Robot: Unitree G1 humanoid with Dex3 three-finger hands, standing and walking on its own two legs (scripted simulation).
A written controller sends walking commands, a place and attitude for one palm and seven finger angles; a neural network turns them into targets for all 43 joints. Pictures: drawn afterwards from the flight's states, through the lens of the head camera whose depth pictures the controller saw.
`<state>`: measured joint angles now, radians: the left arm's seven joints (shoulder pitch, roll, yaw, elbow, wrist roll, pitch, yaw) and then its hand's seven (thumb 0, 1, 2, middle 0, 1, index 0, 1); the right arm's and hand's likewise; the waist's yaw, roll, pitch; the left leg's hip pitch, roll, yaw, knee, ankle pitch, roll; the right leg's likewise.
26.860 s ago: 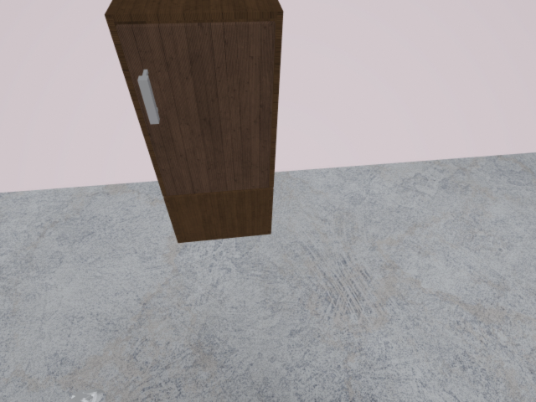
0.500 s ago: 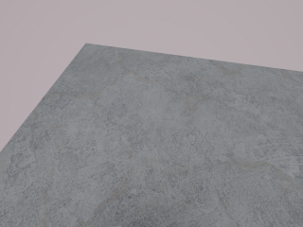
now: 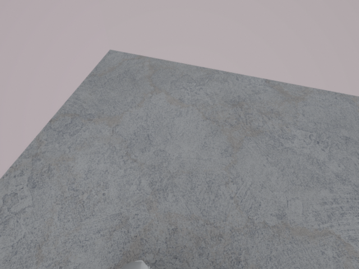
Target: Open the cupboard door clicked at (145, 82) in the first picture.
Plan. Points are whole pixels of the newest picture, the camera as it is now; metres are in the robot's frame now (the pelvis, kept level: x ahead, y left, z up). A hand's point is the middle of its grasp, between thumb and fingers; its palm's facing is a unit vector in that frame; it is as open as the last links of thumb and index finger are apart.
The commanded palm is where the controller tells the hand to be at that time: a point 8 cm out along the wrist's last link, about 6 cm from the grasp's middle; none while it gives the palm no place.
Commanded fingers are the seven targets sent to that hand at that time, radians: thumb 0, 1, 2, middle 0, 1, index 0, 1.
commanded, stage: turn to face it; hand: left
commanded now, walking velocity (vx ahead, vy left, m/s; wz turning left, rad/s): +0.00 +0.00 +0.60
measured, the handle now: out of the picture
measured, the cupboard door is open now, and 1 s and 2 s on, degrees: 46 46 46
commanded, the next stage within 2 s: none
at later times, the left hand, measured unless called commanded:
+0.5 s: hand out of the picture +0.09 +0.16 -0.15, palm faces +0.29 -0.91 -0.29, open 7.4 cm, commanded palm none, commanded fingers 0.00 0.90 0.90 -0.20 -0.30 -0.20 -0.30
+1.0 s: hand out of the picture +0.06 +0.16 -0.15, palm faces +0.57 -0.77 -0.28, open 7.4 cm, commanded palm none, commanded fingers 0.00 0.90 0.90 -0.20 -0.30 -0.20 -0.30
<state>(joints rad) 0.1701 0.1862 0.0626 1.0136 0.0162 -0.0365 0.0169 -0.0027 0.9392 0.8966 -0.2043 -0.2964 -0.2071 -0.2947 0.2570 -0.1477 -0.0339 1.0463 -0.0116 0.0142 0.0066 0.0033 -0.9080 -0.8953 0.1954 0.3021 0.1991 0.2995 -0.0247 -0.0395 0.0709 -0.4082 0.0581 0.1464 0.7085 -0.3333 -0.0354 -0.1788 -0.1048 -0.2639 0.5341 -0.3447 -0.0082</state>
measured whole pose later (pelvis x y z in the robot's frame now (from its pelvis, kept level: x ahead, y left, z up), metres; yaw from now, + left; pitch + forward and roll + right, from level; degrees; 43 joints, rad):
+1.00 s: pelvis +0.10 -0.08 +0.00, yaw +34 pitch +1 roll +0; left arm 0.15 0.25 0.07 0.86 0.01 0.03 0.00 0.01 0.91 0.90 -0.20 -0.30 -0.20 -0.29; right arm 0.16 -0.23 -0.06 0.90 -0.02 0.06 0.01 0.00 -0.90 -0.89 0.20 0.30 0.21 0.30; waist -0.01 0.02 0.09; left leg -0.34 0.00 -0.08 0.58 -0.27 -0.03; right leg -0.36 -0.04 -0.03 0.69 -0.37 0.06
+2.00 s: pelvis +0.15 -0.09 +0.00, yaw +72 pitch +0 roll +2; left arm 0.21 0.20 0.04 0.88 0.02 0.01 0.01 0.01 0.91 0.90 -0.21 -0.30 -0.21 -0.29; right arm 0.12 -0.25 -0.07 0.92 -0.01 0.07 0.03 0.00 -0.91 -0.90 0.20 0.30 0.20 0.30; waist -0.01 -0.04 0.12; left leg -0.38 0.01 0.08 0.78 -0.44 -0.05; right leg -0.21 -0.15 -0.18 0.57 -0.35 0.03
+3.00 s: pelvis +0.18 -0.07 +0.00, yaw +107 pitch +1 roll -1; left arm 0.15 0.26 0.08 0.89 0.01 0.05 0.00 0.01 0.91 0.90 -0.20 -0.30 -0.20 -0.29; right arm 0.16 -0.22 -0.05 0.91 -0.03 0.03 0.00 0.00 -0.90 -0.89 0.20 0.30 0.21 0.30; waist 0.00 -0.01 0.09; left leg -0.30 -0.02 -0.06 0.52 -0.24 0.01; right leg -0.43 -0.06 -0.02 0.90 -0.45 0.07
